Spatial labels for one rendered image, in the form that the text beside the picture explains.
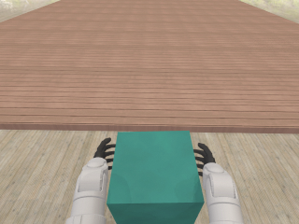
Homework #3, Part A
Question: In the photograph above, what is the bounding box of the right robot forearm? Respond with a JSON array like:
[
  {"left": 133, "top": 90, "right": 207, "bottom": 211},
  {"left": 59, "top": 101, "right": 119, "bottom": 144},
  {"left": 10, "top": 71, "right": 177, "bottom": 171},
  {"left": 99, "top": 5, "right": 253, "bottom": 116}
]
[{"left": 202, "top": 162, "right": 245, "bottom": 224}]

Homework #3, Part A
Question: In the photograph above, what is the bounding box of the carton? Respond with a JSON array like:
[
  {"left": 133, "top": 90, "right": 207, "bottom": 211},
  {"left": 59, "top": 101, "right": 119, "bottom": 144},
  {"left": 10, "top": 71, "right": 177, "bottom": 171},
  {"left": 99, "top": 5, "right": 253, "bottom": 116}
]
[{"left": 107, "top": 131, "right": 205, "bottom": 224}]

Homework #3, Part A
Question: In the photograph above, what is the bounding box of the robot right hand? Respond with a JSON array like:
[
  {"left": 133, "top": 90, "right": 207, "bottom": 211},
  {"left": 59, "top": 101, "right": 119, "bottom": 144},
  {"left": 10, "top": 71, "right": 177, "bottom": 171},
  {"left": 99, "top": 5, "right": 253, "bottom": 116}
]
[{"left": 193, "top": 143, "right": 216, "bottom": 176}]

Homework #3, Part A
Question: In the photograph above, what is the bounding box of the robot left hand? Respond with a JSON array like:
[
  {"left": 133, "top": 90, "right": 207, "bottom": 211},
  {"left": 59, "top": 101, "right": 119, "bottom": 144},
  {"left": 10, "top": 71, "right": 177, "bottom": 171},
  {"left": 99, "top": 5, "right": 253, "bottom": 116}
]
[{"left": 93, "top": 137, "right": 116, "bottom": 170}]

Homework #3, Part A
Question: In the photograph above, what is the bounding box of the left robot forearm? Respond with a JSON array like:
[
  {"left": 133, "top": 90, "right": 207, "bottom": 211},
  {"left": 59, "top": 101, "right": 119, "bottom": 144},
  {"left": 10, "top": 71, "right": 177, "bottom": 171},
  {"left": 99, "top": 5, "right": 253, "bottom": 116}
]
[{"left": 65, "top": 157, "right": 108, "bottom": 224}]

